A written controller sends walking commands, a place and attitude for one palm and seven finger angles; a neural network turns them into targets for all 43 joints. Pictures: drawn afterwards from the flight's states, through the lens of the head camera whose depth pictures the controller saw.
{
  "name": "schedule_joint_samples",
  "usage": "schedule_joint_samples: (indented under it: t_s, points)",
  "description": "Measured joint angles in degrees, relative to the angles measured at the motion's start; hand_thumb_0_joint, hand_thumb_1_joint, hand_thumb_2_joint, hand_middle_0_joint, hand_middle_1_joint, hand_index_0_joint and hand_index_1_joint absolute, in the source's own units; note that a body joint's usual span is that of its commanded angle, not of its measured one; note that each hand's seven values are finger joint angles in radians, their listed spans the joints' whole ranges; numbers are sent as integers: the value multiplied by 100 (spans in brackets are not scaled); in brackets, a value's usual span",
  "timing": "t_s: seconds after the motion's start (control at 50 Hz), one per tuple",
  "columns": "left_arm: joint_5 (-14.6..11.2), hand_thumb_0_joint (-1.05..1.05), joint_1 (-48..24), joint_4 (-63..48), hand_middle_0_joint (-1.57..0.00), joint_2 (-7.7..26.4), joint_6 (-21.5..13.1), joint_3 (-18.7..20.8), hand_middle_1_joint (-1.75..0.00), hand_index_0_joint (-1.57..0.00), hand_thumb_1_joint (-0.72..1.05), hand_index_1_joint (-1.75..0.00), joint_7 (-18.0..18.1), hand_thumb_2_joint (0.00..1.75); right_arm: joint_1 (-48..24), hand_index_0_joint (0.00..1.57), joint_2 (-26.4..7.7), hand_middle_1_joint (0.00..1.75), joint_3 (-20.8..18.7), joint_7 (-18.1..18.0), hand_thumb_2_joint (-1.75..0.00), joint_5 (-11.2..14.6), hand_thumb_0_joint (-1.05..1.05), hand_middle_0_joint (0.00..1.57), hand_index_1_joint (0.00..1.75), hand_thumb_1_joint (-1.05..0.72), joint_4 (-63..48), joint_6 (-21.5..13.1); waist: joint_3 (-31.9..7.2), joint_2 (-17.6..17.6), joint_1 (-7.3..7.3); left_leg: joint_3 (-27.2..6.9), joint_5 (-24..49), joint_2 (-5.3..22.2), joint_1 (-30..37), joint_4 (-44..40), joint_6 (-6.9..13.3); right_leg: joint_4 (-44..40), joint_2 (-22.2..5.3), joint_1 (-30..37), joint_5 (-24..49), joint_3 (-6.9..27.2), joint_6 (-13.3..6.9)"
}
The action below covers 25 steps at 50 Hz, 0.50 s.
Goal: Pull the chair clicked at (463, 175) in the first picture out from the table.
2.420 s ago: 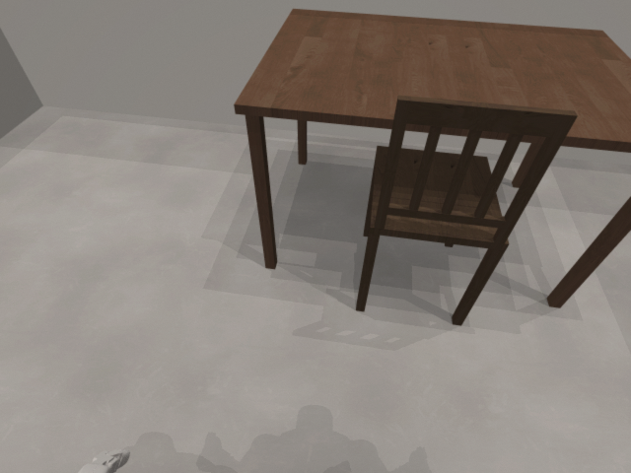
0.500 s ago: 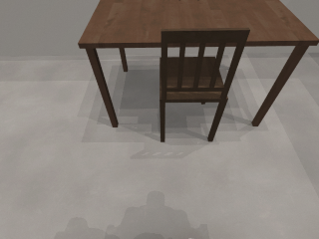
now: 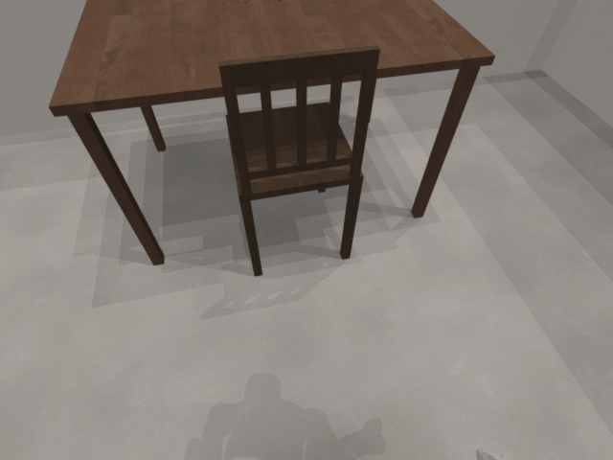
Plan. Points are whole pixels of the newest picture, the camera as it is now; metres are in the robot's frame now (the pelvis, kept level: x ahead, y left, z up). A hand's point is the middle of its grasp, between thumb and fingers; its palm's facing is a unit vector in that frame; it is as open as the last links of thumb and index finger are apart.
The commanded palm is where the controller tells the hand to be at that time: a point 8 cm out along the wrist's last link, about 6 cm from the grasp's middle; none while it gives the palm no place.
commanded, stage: walk to a spot facing it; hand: left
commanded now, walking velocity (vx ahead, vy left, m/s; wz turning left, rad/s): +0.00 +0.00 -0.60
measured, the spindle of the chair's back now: (301, 124) +0.89 +0.12 -0.11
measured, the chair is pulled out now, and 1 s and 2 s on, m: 0.00 0.00 0.00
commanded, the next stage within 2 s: none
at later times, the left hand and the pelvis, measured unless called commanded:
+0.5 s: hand (190, 457) +0.14 +0.19 -0.17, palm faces -0.33 -0.92 -0.20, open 7.4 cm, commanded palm none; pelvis -0.02 +0.03 +0.00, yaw -20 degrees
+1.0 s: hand (214, 434) +0.17 +0.17 -0.18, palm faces -0.48 -0.86 -0.19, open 7.4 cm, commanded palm none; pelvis +0.05 +0.01 -0.01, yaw -35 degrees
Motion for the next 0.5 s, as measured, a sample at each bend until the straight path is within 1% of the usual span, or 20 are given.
schedule_joint_samples:
  t_s: [0.04,0.08,0.1,0.12,0.14,0.16,0.2,0.22,0.26,0.32,0.38,0.44,0.5]
  points:
    - [8,0,-45,-24,-20,71,32,25,-30,-20,90,-30,4,90,2,20,48,30,27,-12,-90,34,0,19,30,-91,-65,-55,-22,-61,14,-8,-15,-95,261,-627,74,11,43,-73,46,150,81]
    - [-7,0,-80,-37,-20,153,69,57,-30,-20,90,-30,3,90,61,20,94,30,68,-27,-90,62,0,20,30,-91,-138,-147,-59,-108,-18,16,300,-154,644,-1493,168,112,108,-173,42,274,187]
    - [-26,0,-92,-50,-20,207,92,81,-30,-20,90,-30,-1,90,111,20,123,30,88,-39,-90,62,0,20,30,-91,-171,-202,-79,-143,-68,34,574,-162,776,-1829,298,293,135,-273,-54,296,236]
    - [-36,0,-138,-26,-20,275,120,119,-30,-20,90,-30,-10,90,153,20,183,30,109,-45,-90,48,0,20,30,-91,-176,-223,-59,-240,-97,115,682,-197,804,-1842,389,714,112,-429,-564,253,299]
    - [-23,1,-171,-7,-20,327,147,157,-30,-20,90,-29,-26,90,212,20,222,30,145,-38,-90,32,0,20,30,-91,-189,-215,-49,-289,-117,193,682,-185,842,-1830,437,1315,81,-637,-1068,69,390]
    - [4,1,-190,1,-20,377,163,188,-30,-20,90,-29,-48,90,281,20,257,30,178,-37,-90,13,0,20,30,-91,-191,-204,-48,-316,-135,266,667,-151,907,-1867,460,1967,40,-846,-1299,-122,482]
    - [42,1,-210,-2,-20,467,172,245,-30,-20,90,-29,-106,90,419,20,312,30,226,-50,-90,-13,0,20,30,-91,-164,-181,-59,-347,-156,402,676,-75,1041,-2002,471,3152,-99,-1187,-1333,-406,610]
    - [46,1,-213,-14,-20,499,174,264,-30,-20,90,-29,-131,90,479,20,328,30,243,-54,-90,-24,0,20,30,-91,-141,-174,-65,-354,-152,473,688,-42,1092,-2058,473,3604,-190,-1296,-1283,-495,655]
    - [40,1,-212,-26,-19,525,181,277,-30,-20,91,-29,-161,90,565,20,345,30,253,-56,-90,-41,0,20,30,-91,-95,-176,-50,-336,-140,628,693,27,1175,-2119,489,4093,-387,-1361,-1207,-611,727]
    - [14,1,-231,16,-19,490,212,243,-30,-20,91,-29,-180,90,664,20,355,30,237,-56,-90,-49,0,20,30,-91,-62,-225,18,-266,-174,878,654,130,1269,-2133,507,3985,-664,-1219,-1255,-737,801]
    - [-5,1,-338,63,-19,414,269,192,-30,-19,91,-29,-186,90,767,20,364,30,212,-40,-90,-60,0,20,30,-91,-39,-274,134,-203,-267,1106,592,230,1317,-2081,492,3435,-869,-984,-1413,-894,819]
    - [-17,1,-513,66,-19,311,292,135,-30,-19,91,-29,-199,90,865,20,338,30,174,-7,-90,-75,0,20,30,-91,28,-268,248,-134,-363,1333,502,343,1313,-1956,439,2783,-967,-736,-1513,-1075,767]
    - [-24,1,-685,15,-19,186,254,85,-30,-19,91,-29,-214,90,944,20,249,30,106,25,-90,-89,0,20,30,-91,122,-230,326,-19,-457,1570,346,493,1254,-1713,349,2151,-959,-447,-1585,-1264,654]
